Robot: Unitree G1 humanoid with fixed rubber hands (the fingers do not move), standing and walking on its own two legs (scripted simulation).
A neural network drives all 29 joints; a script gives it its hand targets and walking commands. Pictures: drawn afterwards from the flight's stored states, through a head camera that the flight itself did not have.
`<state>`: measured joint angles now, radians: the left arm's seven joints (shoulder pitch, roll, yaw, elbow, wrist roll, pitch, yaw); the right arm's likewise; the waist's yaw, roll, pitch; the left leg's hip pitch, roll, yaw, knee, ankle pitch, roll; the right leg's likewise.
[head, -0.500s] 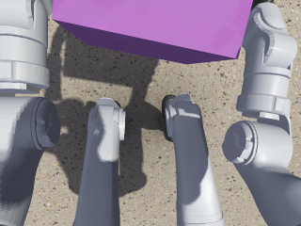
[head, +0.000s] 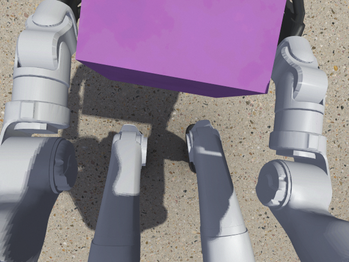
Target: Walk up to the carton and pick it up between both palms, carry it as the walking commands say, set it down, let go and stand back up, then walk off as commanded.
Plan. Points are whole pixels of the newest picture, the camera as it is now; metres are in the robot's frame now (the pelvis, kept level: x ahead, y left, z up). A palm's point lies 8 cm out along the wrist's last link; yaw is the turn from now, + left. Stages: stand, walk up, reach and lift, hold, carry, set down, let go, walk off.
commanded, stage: reach and lift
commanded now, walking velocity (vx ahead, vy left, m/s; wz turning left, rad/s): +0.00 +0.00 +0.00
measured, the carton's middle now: (177, 28) +0.53 -0.04 -0.14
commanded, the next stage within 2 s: none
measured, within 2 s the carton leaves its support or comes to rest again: neither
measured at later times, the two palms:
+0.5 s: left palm out of the picture +0.52 +0.15 -0.01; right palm (315, 38) +0.46 -0.22 -0.01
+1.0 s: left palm out of the picture +0.50 +0.15 +0.07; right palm out of the picture +0.44 -0.22 +0.07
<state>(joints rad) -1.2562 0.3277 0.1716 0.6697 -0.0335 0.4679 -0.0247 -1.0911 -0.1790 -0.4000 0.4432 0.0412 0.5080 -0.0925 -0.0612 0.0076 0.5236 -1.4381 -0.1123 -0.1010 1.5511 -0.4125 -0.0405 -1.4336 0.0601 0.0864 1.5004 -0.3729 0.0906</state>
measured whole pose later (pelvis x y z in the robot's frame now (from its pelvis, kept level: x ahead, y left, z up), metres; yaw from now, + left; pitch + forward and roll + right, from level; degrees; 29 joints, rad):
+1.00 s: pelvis +0.03 +0.00 +0.13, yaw +1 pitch +7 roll -1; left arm -0.94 0.23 0.20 0.58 0.02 0.43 -0.08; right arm -0.81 -0.09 -0.36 0.36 0.00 0.49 -0.08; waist -0.07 0.00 0.52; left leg -0.83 -0.10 -0.13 1.00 -0.28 -0.03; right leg -0.83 0.04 0.11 0.96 -0.25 0.07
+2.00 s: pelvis +0.17 +0.00 +0.21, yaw -1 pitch -1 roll +0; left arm -0.14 -0.01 0.14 0.24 0.13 0.64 -0.09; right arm -0.08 0.00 -0.25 0.12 -0.11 0.68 0.07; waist -0.09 -0.01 -0.04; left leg -0.12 -0.05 -0.13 0.35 -0.21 0.02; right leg -0.12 0.00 0.14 0.30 -0.17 0.05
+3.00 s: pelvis +0.15 -0.01 +0.21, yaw +0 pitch -5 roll +0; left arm -0.20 0.00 0.21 0.22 0.16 0.72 -0.12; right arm -0.19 0.02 -0.24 0.20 -0.14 0.71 0.06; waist 0.01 -0.01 0.01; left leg -0.07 -0.03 -0.13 0.36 -0.20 -0.01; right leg -0.09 0.03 0.12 0.34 -0.16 0.02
